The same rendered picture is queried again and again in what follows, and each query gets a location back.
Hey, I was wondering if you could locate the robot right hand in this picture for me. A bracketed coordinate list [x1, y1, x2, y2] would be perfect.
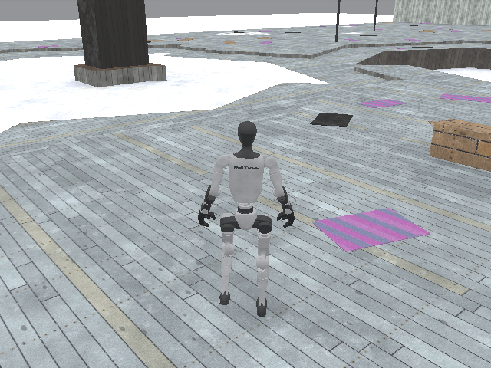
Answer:
[277, 210, 295, 228]

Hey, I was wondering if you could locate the right robot forearm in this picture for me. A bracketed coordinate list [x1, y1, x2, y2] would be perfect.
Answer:
[277, 186, 292, 215]

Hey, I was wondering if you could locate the robot left hand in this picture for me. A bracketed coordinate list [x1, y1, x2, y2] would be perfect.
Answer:
[198, 211, 216, 227]

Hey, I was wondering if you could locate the robot left thigh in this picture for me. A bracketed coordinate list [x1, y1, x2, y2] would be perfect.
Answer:
[220, 213, 236, 256]

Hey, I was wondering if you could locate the left robot upper arm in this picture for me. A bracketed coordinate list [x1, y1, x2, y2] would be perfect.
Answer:
[209, 154, 231, 197]

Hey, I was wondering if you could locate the left robot forearm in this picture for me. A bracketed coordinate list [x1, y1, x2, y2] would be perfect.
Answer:
[200, 185, 216, 214]

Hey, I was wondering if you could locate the robot torso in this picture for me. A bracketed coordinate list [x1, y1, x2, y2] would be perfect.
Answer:
[228, 151, 264, 230]

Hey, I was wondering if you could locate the right robot upper arm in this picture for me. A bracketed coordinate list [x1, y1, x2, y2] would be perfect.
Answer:
[262, 155, 285, 198]

